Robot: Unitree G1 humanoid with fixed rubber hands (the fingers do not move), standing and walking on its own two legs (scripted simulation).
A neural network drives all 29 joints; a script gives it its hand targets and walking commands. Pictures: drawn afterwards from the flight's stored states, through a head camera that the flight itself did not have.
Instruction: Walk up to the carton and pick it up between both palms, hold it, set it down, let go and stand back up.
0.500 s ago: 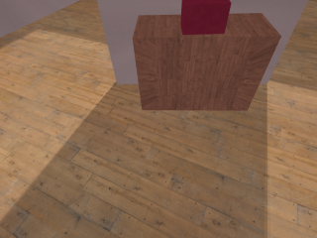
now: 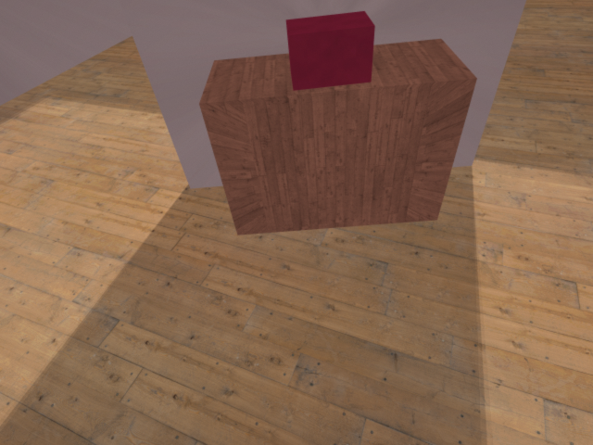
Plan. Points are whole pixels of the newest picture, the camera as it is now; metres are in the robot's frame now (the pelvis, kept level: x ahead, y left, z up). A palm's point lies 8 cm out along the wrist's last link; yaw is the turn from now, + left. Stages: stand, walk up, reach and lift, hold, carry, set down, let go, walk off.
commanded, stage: walk up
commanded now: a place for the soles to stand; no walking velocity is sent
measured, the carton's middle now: (328, 51) +1.33 -0.08 +0.01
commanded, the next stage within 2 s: none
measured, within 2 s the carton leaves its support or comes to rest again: neither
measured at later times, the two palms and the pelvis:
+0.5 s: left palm out of the picture +0.12 +0.16 -0.11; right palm (430, 302) +0.38 -0.20 -0.09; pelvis +0.19 -0.05 +0.00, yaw +1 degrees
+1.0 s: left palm (290, 222) +0.59 +0.05 -0.08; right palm (512, 307) +0.40 -0.37 -0.14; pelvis +0.40 -0.11 -0.01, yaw -7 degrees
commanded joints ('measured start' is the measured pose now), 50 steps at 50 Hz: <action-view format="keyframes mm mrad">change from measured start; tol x16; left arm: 1 46 131 40 -116 8 -44 28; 21 341 63 48 -6 3 -48 39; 28 225 217 56 -99 3 -4 24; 43 -57 4 -20 -122 6 -16 -39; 50 160 225 71 -126 17 -39 38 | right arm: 1 -16 -48 8 -122 6 -33 12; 20 -449 95 91 -233 19 -57 -12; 23 -350 84 70 -219 14 -68 -23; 27 166 -90 -31 -157 -4 -99 -65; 31 -125 -7 -6 -224 24 -116 -130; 40 -207 -24 -6 -130 25 -146 -51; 50 33 -39 1 -179 29 -47 28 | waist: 1 2 -139 120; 22 98 -85 128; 28 -177 34 -317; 36 16 -5 72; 42 26 111 66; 50 71 -351 -182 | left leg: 1 -329 60 -38 98 224 -7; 14 -524 68 84 -214 444 -22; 24 14 -68 246 -595 377 142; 26 528 193 -80 -594 189 307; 27 757 553 -723 -725 7 527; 29 633 467 -713 -925 -217 419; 36 -53 331 -96 -979 112 291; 45 -64 202 113 -765 136 151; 50 -350 -62 107 185 -143 11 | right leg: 1 133 -297 497 -608 -312 92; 22 325 -174 218 -458 442 64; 25 171 -119 157 -28 466 60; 26 -43 -75 126 335 265 70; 27 -362 99 94 771 -333 125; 28 -482 70 188 844 -314 96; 47 240 -67 29 -91 150 81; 50 380 -463 763 -512 -474 -115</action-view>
